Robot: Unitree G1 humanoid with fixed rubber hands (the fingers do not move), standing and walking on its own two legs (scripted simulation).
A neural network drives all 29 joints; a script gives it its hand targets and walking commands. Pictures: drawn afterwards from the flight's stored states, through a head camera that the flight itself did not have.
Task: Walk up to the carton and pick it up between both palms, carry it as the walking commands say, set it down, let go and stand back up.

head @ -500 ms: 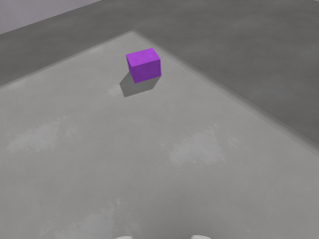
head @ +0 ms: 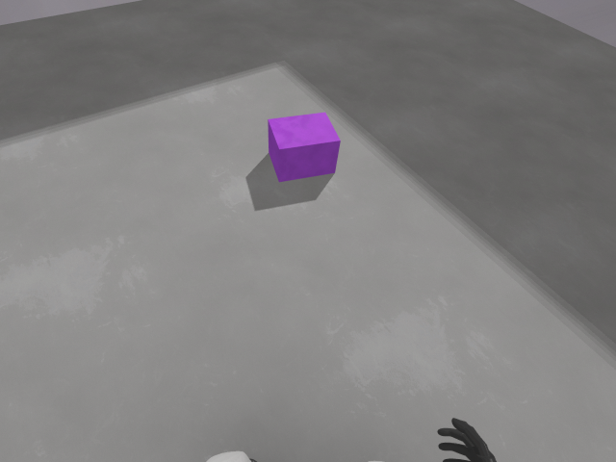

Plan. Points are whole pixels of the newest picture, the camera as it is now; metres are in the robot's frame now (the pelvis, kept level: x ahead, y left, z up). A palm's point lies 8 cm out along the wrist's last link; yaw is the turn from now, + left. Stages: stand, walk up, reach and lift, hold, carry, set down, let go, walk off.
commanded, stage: walk up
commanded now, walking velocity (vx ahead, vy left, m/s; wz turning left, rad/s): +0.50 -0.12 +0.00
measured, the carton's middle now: (302, 146) +1.44 +0.02 -0.67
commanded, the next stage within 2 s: none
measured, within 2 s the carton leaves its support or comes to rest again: neither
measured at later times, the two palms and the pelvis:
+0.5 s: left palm (211, 281) +0.40 +0.18 -0.11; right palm (497, 457) +0.15 -0.28 -0.15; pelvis +0.24 -0.05 -0.01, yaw +0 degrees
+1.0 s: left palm (158, 303) +0.36 +0.26 -0.13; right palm (398, 189) +0.66 -0.19 -0.12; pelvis +0.48 +0.03 -0.01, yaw +0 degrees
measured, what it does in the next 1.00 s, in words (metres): walks ahead: right foot, then left foot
